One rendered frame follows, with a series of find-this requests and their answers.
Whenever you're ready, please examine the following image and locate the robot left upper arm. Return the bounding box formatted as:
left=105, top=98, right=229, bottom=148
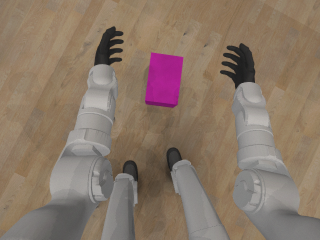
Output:
left=0, top=155, right=114, bottom=240

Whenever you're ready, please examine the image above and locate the robot right forearm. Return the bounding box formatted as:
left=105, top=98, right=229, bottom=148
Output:
left=231, top=82, right=300, bottom=205

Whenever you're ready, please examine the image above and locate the right robot thigh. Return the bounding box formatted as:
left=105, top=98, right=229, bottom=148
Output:
left=170, top=164, right=231, bottom=240

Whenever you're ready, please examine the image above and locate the robot right upper arm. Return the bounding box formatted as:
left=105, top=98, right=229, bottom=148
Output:
left=232, top=168, right=320, bottom=240

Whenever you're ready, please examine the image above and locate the carton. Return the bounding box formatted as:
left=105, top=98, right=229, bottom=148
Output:
left=145, top=52, right=184, bottom=108

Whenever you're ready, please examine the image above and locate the robot thigh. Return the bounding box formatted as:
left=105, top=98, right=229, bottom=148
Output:
left=101, top=178, right=138, bottom=240
left=170, top=164, right=231, bottom=240

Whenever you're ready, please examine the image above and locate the robot left hand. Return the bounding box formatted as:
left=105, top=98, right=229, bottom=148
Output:
left=94, top=26, right=124, bottom=66

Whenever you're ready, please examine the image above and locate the robot right hand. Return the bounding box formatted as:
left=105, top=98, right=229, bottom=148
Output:
left=220, top=43, right=256, bottom=89

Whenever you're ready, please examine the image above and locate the robot left forearm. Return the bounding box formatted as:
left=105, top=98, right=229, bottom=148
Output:
left=49, top=64, right=118, bottom=195

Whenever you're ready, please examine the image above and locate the left robot thigh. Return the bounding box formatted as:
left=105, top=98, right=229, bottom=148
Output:
left=101, top=178, right=138, bottom=240

